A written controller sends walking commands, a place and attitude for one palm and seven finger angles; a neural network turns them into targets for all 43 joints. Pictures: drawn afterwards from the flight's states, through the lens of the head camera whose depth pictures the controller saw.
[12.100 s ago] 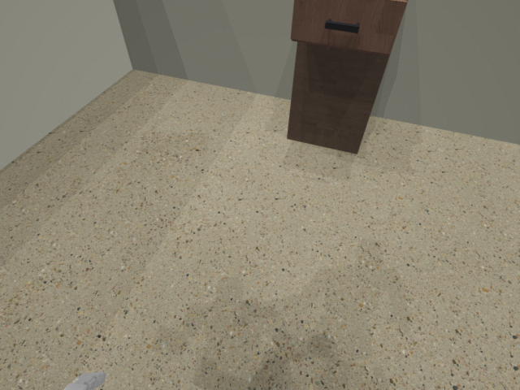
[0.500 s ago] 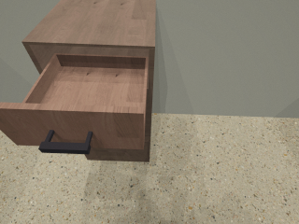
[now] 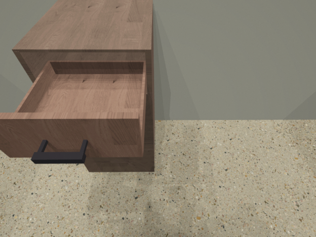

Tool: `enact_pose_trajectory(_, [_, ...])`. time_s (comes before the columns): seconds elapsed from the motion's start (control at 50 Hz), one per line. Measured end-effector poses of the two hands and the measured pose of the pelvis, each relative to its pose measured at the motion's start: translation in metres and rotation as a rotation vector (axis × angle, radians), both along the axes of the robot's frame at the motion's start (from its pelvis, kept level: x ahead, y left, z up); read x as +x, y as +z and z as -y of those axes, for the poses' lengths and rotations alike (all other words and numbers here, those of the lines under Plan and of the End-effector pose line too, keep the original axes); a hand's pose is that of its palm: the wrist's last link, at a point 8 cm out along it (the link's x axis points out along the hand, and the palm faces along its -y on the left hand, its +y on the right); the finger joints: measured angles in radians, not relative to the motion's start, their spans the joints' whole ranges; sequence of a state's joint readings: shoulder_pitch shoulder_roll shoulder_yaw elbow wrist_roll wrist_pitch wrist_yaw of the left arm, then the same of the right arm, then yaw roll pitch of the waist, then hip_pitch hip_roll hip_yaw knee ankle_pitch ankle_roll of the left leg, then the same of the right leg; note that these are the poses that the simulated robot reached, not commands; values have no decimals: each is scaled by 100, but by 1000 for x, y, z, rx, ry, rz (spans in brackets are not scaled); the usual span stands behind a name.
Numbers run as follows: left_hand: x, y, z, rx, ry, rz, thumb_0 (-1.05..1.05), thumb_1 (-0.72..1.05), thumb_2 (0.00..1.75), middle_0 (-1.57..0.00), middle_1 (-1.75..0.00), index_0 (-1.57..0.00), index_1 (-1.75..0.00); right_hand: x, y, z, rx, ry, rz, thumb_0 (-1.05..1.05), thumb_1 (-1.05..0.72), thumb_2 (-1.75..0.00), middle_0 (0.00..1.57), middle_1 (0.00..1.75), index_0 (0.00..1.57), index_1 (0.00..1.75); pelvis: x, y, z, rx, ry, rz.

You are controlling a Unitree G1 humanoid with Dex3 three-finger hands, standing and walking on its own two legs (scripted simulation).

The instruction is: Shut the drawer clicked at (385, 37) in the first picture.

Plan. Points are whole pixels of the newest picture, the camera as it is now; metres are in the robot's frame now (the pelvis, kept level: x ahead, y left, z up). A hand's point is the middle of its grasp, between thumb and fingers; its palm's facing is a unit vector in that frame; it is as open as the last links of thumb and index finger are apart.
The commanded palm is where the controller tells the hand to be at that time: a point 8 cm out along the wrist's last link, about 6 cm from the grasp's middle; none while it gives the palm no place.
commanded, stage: come to a stop and stand still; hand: left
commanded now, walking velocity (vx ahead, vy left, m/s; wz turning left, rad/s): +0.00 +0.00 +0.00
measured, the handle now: (62, 150) +0.31 +0.26 +0.05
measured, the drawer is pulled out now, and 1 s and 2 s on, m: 0.29 0.29 0.28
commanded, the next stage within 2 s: look again from close up in 0.50 s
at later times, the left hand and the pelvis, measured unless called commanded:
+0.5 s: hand out of the picture +0.01 +0.23 -0.15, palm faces +0.00 -0.95 -0.31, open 7.3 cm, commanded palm none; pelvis -0.03 +0.01 +0.01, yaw +0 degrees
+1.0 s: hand out of the picture +0.03 +0.21 -0.16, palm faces -0.03 -0.97 -0.24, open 7.3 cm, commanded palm none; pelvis -0.02 +0.02 +0.01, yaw -1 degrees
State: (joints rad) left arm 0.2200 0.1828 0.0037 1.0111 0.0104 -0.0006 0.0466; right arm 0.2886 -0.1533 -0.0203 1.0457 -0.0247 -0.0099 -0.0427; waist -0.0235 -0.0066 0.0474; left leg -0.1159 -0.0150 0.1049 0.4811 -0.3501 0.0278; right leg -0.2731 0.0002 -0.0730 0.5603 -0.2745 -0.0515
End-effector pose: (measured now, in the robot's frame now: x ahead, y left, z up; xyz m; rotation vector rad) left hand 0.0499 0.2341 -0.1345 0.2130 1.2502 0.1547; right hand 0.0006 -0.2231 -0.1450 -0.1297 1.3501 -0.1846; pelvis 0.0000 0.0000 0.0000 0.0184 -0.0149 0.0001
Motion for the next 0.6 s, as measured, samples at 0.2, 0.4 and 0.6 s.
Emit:
enact_pose_trajectory(0.2, [-29, 3, -8, 11, 8, 22, 0, 91, 90, -21, -30, -21, -30, 22, 15, 40, -80, 48, 114, 1, -91, -90, 20, 30, 20, 30, -18, 1, 4, -21, 13, 23])
enact_pose_trajectory(0.4, [-44, 14, -32, 53, 5, 0, 0, 91, 90, -21, -30, -21, -30, 11, 19, 42, -81, 90, 94, 1, -91, -90, 20, 30, 20, 30, -33, 7, -1, -18, 8, 24])
enact_pose_trajectory(0.6, [-47, 17, -41, 64, -2, -40, 0, 91, 90, -21, -30, -20, -30, -16, 11, 25, -42, 76, -1, 1, -91, -90, 20, 30, 20, 30, -31, 9, -9, -14, 4, 20])
